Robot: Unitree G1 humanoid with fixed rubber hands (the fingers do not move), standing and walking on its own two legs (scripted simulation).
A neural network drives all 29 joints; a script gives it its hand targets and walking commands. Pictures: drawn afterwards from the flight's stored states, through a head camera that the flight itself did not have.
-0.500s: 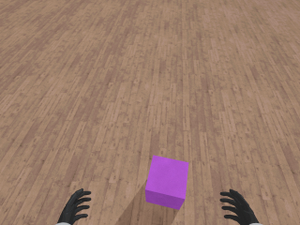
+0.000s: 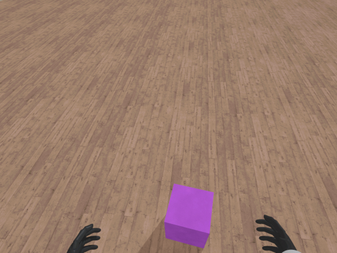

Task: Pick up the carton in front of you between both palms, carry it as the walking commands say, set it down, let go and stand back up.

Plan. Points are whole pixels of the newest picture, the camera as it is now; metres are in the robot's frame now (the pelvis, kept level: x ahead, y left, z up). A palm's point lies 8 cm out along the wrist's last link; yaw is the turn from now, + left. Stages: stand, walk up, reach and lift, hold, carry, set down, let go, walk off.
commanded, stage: stand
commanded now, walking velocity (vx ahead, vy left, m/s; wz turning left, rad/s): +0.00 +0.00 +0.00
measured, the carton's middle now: (188, 216) +0.46 -0.08 -0.64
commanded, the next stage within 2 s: none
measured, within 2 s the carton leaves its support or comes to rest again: neither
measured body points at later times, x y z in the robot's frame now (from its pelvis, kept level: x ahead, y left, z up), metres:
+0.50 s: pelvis +0.03 -0.01 +0.00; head +0.03 -0.03 +0.45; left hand +0.15 +0.29 -0.09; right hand +0.17 -0.30 -0.10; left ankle -0.03 +0.11 -0.73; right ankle +0.00 -0.11 -0.73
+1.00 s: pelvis +0.01 -0.01 +0.01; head +0.01 -0.02 +0.46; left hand +0.11 +0.30 -0.09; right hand +0.14 -0.31 -0.10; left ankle -0.03 +0.11 -0.73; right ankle +0.00 -0.11 -0.73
